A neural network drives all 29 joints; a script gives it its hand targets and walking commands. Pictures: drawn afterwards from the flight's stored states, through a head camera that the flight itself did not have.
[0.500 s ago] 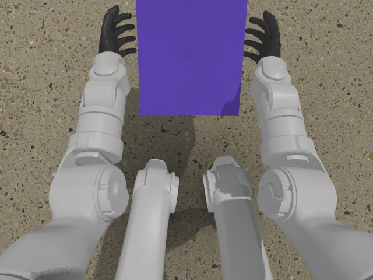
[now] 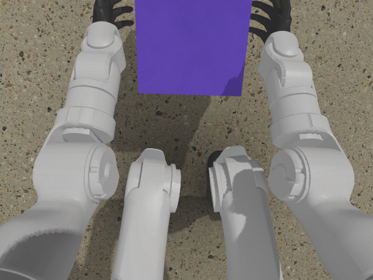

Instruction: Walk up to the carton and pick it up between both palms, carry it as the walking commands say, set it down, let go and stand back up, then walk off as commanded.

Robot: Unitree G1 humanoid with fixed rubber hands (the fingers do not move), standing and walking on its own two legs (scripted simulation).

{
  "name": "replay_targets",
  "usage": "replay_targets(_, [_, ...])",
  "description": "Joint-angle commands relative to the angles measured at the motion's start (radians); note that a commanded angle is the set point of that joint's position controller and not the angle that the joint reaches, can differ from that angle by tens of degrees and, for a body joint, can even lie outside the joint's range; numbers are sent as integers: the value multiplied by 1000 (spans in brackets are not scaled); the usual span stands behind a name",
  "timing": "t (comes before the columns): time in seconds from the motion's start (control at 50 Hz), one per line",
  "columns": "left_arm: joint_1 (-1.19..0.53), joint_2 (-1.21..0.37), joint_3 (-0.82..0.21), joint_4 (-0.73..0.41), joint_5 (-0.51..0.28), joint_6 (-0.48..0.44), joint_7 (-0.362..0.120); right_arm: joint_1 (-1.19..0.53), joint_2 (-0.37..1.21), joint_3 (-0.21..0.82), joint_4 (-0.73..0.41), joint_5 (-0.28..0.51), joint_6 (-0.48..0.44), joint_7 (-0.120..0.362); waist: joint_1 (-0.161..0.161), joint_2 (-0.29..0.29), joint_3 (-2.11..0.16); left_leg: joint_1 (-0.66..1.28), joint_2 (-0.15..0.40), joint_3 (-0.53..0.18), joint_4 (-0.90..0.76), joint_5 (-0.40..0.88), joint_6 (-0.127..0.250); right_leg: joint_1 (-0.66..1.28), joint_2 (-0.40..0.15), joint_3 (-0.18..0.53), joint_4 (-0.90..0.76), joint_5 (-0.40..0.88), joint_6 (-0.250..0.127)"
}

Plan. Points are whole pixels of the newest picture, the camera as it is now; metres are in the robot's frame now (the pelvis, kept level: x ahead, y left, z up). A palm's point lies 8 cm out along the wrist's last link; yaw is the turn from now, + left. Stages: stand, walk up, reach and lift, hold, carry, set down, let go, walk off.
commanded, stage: set down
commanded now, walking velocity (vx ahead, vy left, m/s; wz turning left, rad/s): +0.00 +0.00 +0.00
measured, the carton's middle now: (190, 35) +0.54 -0.02 -0.25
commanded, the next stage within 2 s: none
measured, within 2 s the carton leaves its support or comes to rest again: neither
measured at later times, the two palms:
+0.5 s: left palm (113, 30) +0.54 +0.13 -0.20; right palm (265, 38) +0.52 -0.16 -0.20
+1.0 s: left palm (113, 33) +0.54 +0.14 -0.21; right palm (266, 41) +0.52 -0.17 -0.21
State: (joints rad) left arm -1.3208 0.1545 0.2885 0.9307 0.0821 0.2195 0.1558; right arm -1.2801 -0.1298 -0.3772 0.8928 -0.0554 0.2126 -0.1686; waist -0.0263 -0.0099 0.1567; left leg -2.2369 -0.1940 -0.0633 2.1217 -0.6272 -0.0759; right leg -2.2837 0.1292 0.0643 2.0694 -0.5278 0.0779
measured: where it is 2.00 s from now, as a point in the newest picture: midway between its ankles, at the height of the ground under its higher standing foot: (184, 200)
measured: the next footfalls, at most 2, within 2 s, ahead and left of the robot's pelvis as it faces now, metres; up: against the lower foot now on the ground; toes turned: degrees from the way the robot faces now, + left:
none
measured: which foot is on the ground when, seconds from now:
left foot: down 0.00-1.00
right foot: down 0.00-1.00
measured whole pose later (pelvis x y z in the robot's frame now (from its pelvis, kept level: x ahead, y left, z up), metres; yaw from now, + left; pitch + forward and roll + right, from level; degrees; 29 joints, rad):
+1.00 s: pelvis -0.01 +0.00 -0.04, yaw +0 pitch +31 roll -1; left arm -1.49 0.27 0.18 1.13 -0.03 0.18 0.08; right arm -1.44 -0.26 -0.27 1.11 0.07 0.16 -0.09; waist -0.03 -0.01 0.45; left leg -2.17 -0.12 -0.01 2.29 -0.66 -0.02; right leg -2.21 0.07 0.02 2.23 -0.57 0.05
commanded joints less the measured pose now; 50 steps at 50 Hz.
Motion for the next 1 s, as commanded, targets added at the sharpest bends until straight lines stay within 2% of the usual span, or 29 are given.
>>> replay_targets(0.0, [-634,-893,-368,-96,-107,-58,-275,-668,829,381,-72,92,-45,282,-18,77,-1122,447,17,119,-185,356,50,624,20,-149,-69,374,-57])
replay_targets(0.08, [-640,-862,-358,-71,-122,-71,-276,-663,791,361,-52,84,-61,283,-36,77,-1046,428,20,102,-162,374,53,596,16,-141,-45,389,-65])
replay_targets(0.22, [-643,-808,-346,-22,-144,-90,-272,-701,741,376,-57,110,-85,284,-27,55,-959,411,27,85,-118,417,60,591,9,-121,-5,422,-70])
replay_targets(0.4, [-694,-801,-421,-75,-212,-111,-263,-736,751,435,-83,186,-102,275,-24,59,-1021,487,36,81,-67,487,62,669,11,-112,42,492,-73])
replay_targets(0.64, [-730,-772,-356,0,-192,-97,-294,-766,729,368,-4,175,-95,299,-26,60,-815,411,42,77,-58,340,87,570,4,-111,46,334,-83])
replay_targets(0.84, [-735,-739,-338,10,-183,-101,-311,-768,723,354,24,187,-100,318,-12,57,-750,393,50,72,-49,333,96,555,1,-105,58,327,-88])
replay_targets(0.98, [-694,-737,-326,38,-170,-99,-321,-729,714,336,53,179,-99,328,-16,63,-688,379,52,67,-43,335,98,517,1,-100,64,317,-89])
